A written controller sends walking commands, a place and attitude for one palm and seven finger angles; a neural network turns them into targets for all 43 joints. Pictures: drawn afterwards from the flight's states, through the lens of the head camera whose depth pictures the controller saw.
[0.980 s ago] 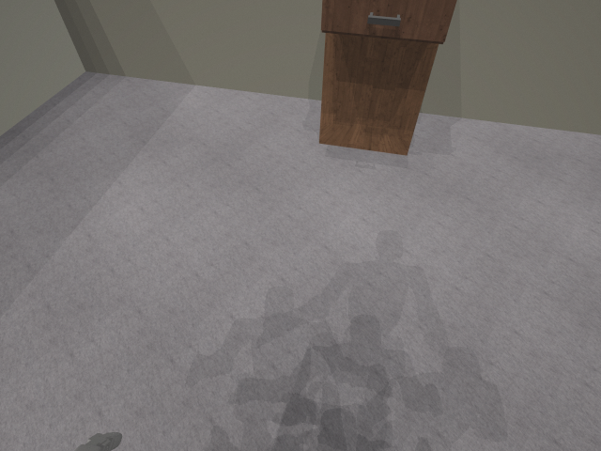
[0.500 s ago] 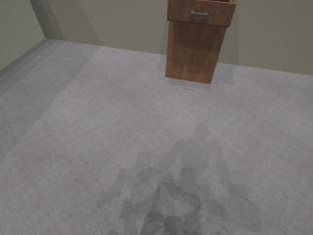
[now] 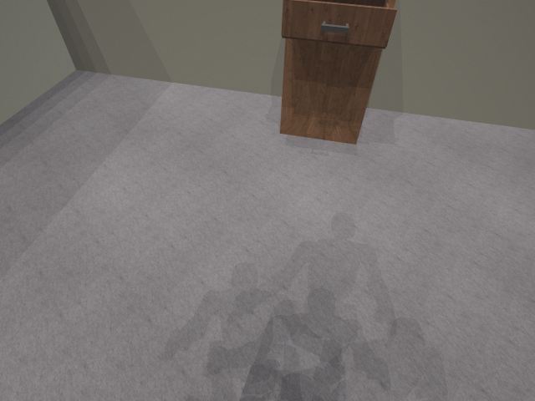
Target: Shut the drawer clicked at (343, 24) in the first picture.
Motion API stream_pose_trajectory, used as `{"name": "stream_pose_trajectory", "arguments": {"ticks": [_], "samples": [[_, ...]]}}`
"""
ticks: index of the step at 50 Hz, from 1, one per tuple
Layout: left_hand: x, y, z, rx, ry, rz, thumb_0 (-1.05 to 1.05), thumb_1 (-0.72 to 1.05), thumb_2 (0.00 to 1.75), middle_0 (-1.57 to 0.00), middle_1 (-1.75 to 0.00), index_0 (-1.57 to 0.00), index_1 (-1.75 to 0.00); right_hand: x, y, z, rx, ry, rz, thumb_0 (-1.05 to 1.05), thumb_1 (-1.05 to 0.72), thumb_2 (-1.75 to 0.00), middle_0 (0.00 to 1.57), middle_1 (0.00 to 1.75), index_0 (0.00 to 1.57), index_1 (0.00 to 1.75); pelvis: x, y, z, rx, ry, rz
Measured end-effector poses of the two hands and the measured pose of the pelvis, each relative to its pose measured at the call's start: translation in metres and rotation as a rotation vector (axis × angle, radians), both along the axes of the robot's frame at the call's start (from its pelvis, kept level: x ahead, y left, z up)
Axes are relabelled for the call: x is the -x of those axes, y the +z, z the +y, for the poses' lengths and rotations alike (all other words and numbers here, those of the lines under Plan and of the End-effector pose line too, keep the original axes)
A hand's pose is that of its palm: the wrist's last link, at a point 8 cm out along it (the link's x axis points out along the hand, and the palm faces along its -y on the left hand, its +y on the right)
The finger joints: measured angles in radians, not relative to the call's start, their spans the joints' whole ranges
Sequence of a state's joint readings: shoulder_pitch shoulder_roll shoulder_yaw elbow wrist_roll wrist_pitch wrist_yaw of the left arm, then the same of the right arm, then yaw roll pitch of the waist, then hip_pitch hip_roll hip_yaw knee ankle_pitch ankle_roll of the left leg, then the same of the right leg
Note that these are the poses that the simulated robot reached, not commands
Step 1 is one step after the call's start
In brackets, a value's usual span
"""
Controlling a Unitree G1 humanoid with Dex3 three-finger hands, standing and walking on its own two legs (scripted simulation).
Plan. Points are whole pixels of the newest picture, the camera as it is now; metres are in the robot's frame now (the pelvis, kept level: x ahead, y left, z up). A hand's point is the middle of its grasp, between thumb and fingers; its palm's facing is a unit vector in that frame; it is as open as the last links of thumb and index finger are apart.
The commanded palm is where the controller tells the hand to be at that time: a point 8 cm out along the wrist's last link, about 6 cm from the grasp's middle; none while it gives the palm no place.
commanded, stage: look at it before walking up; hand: left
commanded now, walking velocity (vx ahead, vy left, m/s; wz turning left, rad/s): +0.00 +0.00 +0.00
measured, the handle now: (335, 26) +1.45 -0.19 +0.01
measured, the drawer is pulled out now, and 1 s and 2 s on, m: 0.29 0.29 0.29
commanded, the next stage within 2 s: walk to a spot facing it in 0.46 s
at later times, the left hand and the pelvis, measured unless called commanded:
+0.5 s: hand out of the picture +0.06 +0.25 -0.16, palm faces -0.03 -0.94 -0.33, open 7.3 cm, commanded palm none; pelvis +0.00 +0.00 +0.00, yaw +0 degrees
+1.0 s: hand out of the picture +0.12 +0.16 -0.19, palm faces -0.12 -0.97 -0.20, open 7.3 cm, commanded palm none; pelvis +0.08 -0.03 -0.03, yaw -9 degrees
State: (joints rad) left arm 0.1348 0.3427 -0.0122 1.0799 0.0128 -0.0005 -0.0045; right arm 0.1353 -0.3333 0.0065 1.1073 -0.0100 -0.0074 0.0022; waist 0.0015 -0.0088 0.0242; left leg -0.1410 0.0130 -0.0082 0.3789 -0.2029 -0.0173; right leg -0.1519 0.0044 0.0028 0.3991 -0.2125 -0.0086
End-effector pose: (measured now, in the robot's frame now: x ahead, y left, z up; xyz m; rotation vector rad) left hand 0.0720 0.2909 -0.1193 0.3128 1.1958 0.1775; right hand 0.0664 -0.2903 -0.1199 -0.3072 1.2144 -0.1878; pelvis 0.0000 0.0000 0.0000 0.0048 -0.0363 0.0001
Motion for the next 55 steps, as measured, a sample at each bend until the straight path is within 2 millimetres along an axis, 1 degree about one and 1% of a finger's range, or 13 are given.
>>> {"name": "stream_pose_trajectory", "arguments": {"ticks": [14, 22, 30, 35, 38, 41, 44, 46, 48, 50, 52, 53, 55], "samples": [[0.011, -0.003, 0.001, 0.007, 0.007, 0.029, 0.0, 0.91, 0.9, -0.21, -0.3, -0.21, -0.3, 0.004, 0.0, 0.001, 0.003, 0.0, 0.013, 0.01, -0.9, -0.9, 0.2, 0.3, 0.21, 0.3, 0.002, 0.0, 0.002, 0.0, 0.001, 0.003], [0.015, -0.003, 0.002, 0.002, 0.013, 0.042, 0.0, 0.91, 0.9, -0.21, -0.3, -0.21, -0.3, 0.0, 0.0, 0.002, 0.002, 0.003, 0.013, 0.01, -0.9, -0.9, 0.2, 0.3, 0.21, 0.3, 0.001, 0.001, 0.002, 0.0, 0.001, 0.005], [0.012, -0.002, 0.003, -0.002, 0.014, 0.039, 0.0, 0.91, 0.9, -0.21, -0.3, -0.21, -0.3, -0.006, 0.001, 0.002, 0.002, 0.006, 0.005, 0.01, -0.9, -0.9, 0.2, 0.3, 0.21, 0.3, -0.002, 0.001, 0.002, 0.001, 0.0, 0.006], [0.015, -0.011, -0.008, 0.026, 0.015, 0.068, 0.0, 0.91, 0.9, -0.2, -0.3, -0.2, -0.3, -0.003, -0.006, 0.012, -0.021, -0.018, 0.006, 0.01, -0.9, -0.9, 0.2, 0.29, 0.2, 0.3, -0.011, -0.003, 0.002, 0.004, -0.033, 0.011], [0.019, -0.021, -0.019, 0.065, 0.011, 0.107, 0.0, 0.91, 0.9, -0.2, -0.3, -0.2, -0.3, 0.005, -0.014, 0.022, -0.046, -0.052, 0.018, 0.01, -0.9, -0.9, 0.2, 0.29, 0.2, 0.3, -0.022, -0.007, 0.003, 0.006, -0.059, 0.019], [0.021, -0.032, -0.031, 0.098, 0.002, 0.154, 0.0, 0.91, 0.9, -0.2, -0.3, -0.2, -0.3, 0.018, -0.023, 0.03, -0.071, -0.104, 0.038, 0.01, -0.9, -0.9, 0.2, 0.29, 0.2, 0.3, -0.035, -0.013, 0.001, -0.004, -0.09, 0.025], [0.011, -0.036, -0.047, 0.115, -0.025, 0.204, 0.0, 0.91, 0.9, -0.2, -0.3, -0.2, -0.3, 0.035, -0.032, 0.034, -0.101, -0.18, 0.065, 0.01, -0.9, -0.9, 0.2, 0.3, 0.2, 0.3, -0.049, -0.016, -0.005, -0.017, -0.137, 0.022], [-0.006, -0.036, -0.06, 0.122, -0.05, 0.21, 0.01, 0.91, 0.9, -0.2, -0.3, -0.2, -0.3, 0.049, -0.037, 0.035, -0.119, -0.225, 0.104, 0.01, -0.9, -0.9, 0.2, 0.3, 0.2, 0.3, -0.059, -0.018, -0.012, -0.017, -0.157, 0.017], [-0.027, -0.039, -0.073, 0.127, -0.071, 0.177, 0.01, 0.91, 0.9, -0.2, -0.3, -0.2, -0.3, 0.063, -0.047, 0.034, -0.138, -0.254, 0.163, 0.01, -0.9, -0.9, 0.2, 0.3, 0.2, 0.3, -0.07, -0.024, -0.021, -0.01, -0.164, 0.012], [-0.045, -0.042, -0.083, 0.126, -0.066, 0.12, 0.01, 0.91, 0.9, -0.2, -0.3, -0.21, -0.3, 0.068, -0.052, 0.031, -0.154, -0.267, 0.227, 0.01, -0.9, -0.9, 0.2, 0.3, 0.2, 0.3, -0.079, -0.028, -0.03, -0.005, -0.159, 0.006], [-0.055, -0.039, -0.092, 0.127, -0.051, 0.094, 0.0, 0.91, 0.9, -0.2, -0.3, -0.21, -0.3, 0.06, -0.048, 0.027, -0.159, -0.27, 0.256, 0.01, -0.9, -0.9, 0.2, 0.29, 0.2, 0.3, -0.09, -0.024, -0.035, 0.004, -0.163, 0.002], [-0.058, -0.036, -0.095, 0.127, -0.05, 0.097, 0.0, 0.91, 0.9, -0.2, -0.3, -0.21, -0.3, 0.051, -0.045, 0.025, -0.159, -0.27, 0.249, 0.01, -0.9, -0.9, 0.2, 0.29, 0.2, 0.3, -0.095, -0.021, -0.036, 0.004, -0.168, 0.003], [-0.062, -0.031, -0.102, 0.129, -0.056, 0.122, 0.0, 0.91, 0.9, -0.2, -0.3, -0.2, -0.3, 0.025, -0.039, 0.02, -0.157, -0.274, 0.205, 0.01, -0.9, -0.9, 0.2, 0.29, 0.2, 0.3, -0.107, -0.014, -0.039, 0.002, -0.181, 0.009]]}}
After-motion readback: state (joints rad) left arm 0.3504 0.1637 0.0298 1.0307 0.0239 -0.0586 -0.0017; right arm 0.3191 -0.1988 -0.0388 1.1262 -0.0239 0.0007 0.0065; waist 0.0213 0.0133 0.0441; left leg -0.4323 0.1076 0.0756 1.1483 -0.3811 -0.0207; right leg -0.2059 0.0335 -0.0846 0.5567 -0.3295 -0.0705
